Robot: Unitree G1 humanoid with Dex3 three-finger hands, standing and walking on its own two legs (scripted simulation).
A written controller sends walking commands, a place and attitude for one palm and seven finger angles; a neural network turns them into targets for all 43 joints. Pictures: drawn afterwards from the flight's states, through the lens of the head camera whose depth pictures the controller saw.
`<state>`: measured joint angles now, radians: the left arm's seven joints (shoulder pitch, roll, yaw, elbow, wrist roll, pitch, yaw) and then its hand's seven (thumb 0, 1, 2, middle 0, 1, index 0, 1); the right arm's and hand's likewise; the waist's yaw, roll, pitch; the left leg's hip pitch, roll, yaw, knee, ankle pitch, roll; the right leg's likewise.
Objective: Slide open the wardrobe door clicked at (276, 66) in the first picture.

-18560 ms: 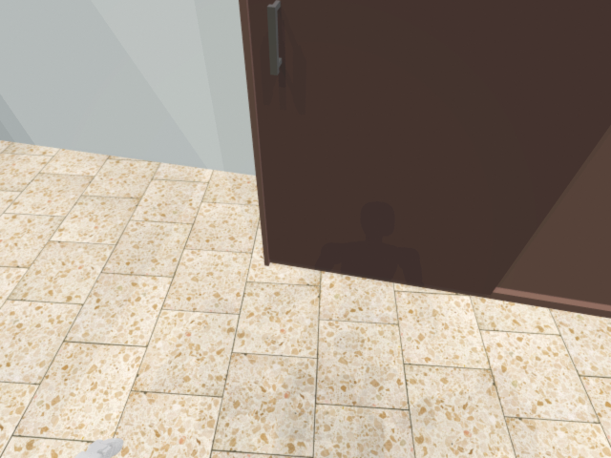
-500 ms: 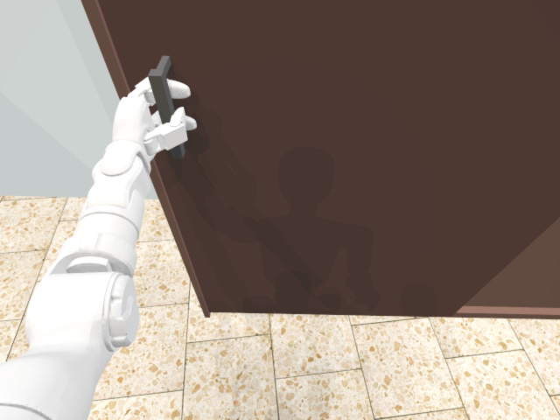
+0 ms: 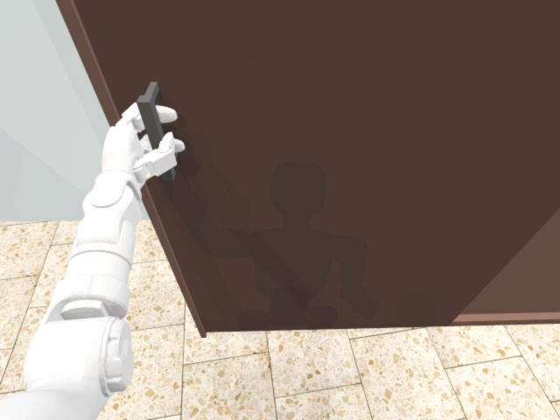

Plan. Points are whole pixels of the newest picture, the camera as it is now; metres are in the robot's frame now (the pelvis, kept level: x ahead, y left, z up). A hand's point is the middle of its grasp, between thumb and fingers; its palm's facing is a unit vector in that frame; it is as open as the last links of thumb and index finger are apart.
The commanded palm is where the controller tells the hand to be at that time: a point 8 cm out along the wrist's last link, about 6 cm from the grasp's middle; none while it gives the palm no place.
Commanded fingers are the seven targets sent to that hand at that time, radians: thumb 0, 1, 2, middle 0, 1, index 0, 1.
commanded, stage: grip the handle and tug to test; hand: left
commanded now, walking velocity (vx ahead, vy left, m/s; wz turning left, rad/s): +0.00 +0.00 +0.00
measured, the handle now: (161, 133) +0.51 +0.17 +0.16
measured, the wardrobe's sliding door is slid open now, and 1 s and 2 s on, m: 0.00 0.01 0.04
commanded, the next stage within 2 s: tug the door sideways, standing still in 0.02 s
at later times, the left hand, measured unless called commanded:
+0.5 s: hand (172, 152) +0.45 +0.14 +0.16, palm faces +0.09 -1.00 -0.02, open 5.5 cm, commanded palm +0.43 +0.15 +0.16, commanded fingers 0.00 0.90 0.90 -0.45 -1.40 -0.45 -1.40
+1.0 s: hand (179, 154) +0.45 +0.13 +0.16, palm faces +0.09 -0.99 -0.05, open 5.7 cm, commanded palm +0.42 +0.13 +0.16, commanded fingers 0.00 0.90 0.90 -0.45 -1.40 -0.45 -1.40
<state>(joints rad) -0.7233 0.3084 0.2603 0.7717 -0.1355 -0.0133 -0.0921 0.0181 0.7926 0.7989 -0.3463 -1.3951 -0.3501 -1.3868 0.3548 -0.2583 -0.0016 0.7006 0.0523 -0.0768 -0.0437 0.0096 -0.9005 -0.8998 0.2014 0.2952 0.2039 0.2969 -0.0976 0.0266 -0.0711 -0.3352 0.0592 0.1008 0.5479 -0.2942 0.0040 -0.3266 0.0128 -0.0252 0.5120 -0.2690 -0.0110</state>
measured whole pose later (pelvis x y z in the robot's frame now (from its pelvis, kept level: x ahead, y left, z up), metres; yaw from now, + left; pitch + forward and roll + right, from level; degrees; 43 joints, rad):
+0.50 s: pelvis +0.01 +0.00 +0.00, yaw +4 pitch +5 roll -1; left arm -0.83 0.21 0.13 0.77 -0.13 0.07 0.01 0.02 0.79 0.85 -0.33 -1.36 -0.34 -1.40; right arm 0.26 -0.23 0.00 0.73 0.04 -0.05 -0.04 0.01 -0.90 -0.90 0.20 0.30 0.20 0.30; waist -0.03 0.03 -0.04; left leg -0.34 0.03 0.03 0.55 -0.29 0.00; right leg -0.30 -0.01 -0.09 0.51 -0.29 -0.01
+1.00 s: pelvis +0.00 +0.00 +0.00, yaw +6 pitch +5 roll -1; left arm -0.90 0.19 0.03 0.88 -0.15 0.00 0.08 0.01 0.81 0.83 -0.31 -1.37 -0.26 -1.40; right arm 0.31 -0.23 0.00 0.81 0.03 -0.14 -0.02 0.01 -0.90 -0.90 0.20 0.30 0.20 0.30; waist -0.03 0.03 -0.05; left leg -0.39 0.02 0.01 0.60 -0.30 0.01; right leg -0.34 -0.03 -0.11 0.56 -0.31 -0.01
